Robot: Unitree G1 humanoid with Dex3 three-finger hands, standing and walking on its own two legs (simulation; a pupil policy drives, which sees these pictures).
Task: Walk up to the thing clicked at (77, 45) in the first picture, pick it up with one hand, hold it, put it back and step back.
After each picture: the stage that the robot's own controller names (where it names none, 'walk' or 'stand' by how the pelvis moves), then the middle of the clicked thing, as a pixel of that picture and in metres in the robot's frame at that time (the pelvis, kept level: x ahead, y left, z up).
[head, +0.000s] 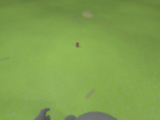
stand; (77, 45) +1.62 +0.35 -0.72
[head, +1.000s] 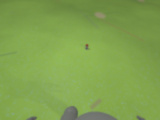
walk; (86, 47) +1.51 +0.13 -0.69
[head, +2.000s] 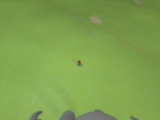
walk; (79, 63) +1.01 +0.17 -0.71
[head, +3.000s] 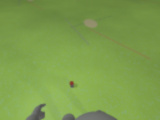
walk; (71, 84) +0.57 +0.23 -0.70
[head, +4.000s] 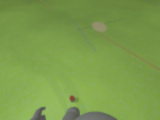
stand; (72, 99) +0.34 +0.22 -0.69
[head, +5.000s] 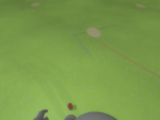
stand; (70, 106) +0.29 +0.21 -0.72
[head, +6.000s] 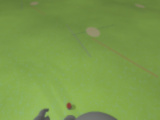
stand; (69, 106) +0.29 +0.21 -0.73
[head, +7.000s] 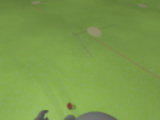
stand; (69, 106) +0.28 +0.21 -0.73
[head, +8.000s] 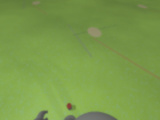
stand; (69, 106) +0.28 +0.21 -0.73
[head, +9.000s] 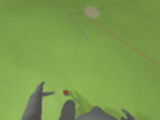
go down; (66, 93) +0.31 +0.22 -0.66
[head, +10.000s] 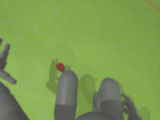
go down; (61, 67) +0.36 +0.27 -0.31
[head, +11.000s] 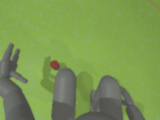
close in; (55, 65) +0.35 +0.28 -0.27
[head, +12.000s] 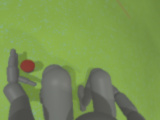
close in; (28, 67) +0.31 +0.30 -0.20
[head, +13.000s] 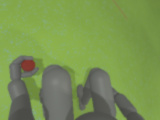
lift; (28, 66) +0.32 +0.30 -0.21
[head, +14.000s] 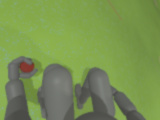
lift; (26, 67) +0.31 +0.30 -0.22
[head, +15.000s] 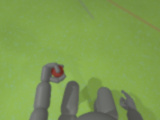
lift; (59, 74) +0.31 +0.22 -0.02
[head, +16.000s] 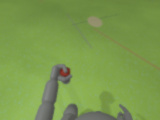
hold; (65, 75) +0.32 +0.18 +0.00
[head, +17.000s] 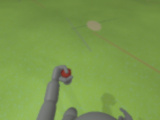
hold; (66, 76) +0.32 +0.17 +0.00
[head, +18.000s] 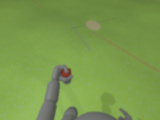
hold; (66, 76) +0.33 +0.17 +0.00
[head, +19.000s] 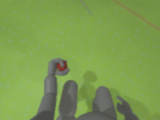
crouch; (63, 68) +0.36 +0.21 -0.08
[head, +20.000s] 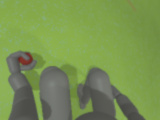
lower; (27, 61) +0.34 +0.31 -0.22
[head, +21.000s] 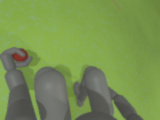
lower; (22, 58) +0.38 +0.31 -0.21
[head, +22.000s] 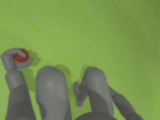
lower; (22, 58) +0.37 +0.31 -0.22
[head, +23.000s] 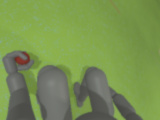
lower; (23, 61) +0.35 +0.31 -0.22
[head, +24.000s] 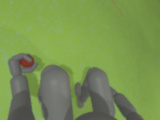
loosen; (27, 63) +0.33 +0.30 -0.22
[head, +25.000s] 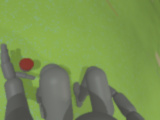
withdraw; (26, 65) +0.33 +0.29 -0.22
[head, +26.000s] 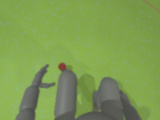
walk; (62, 67) +0.37 +0.26 -0.31
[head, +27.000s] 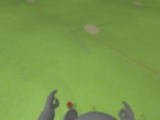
stand; (69, 105) +0.30 +0.19 -0.66
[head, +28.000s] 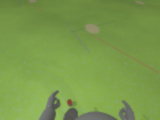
stand; (69, 103) +0.32 +0.20 -0.66
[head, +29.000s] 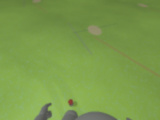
stand; (70, 102) +0.32 +0.19 -0.70
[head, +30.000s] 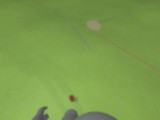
walk; (71, 98) +0.34 +0.19 -0.71
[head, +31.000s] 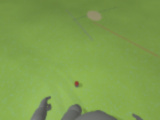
walk; (76, 84) +0.48 +0.18 -0.71
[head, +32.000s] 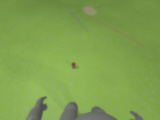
walk; (73, 65) +0.80 +0.25 -0.70
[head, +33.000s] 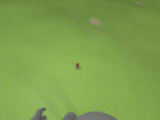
stand; (77, 66) +0.95 +0.21 -0.71
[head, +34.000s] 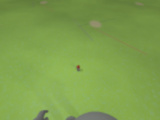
stand; (78, 68) +0.95 +0.22 -0.73
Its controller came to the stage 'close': yes
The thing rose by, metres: 0.70
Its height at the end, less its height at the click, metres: +0.00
